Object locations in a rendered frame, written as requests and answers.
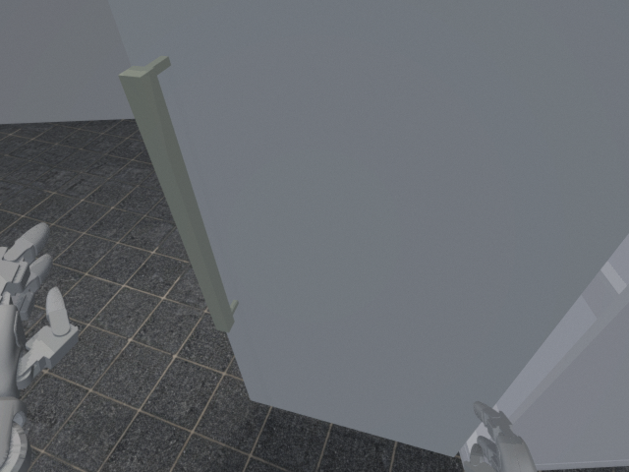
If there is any robot right hand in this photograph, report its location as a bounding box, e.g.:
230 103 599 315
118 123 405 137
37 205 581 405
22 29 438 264
464 401 538 472

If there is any handle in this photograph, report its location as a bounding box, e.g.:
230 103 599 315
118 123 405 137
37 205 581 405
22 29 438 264
118 56 239 332

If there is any robot left hand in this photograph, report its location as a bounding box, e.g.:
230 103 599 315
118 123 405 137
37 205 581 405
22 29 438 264
0 222 79 399

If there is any left robot forearm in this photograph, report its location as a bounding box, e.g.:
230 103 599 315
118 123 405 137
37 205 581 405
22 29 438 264
0 396 31 472

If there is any fridge door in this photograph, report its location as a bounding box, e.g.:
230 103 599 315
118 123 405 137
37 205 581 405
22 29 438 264
108 0 629 457

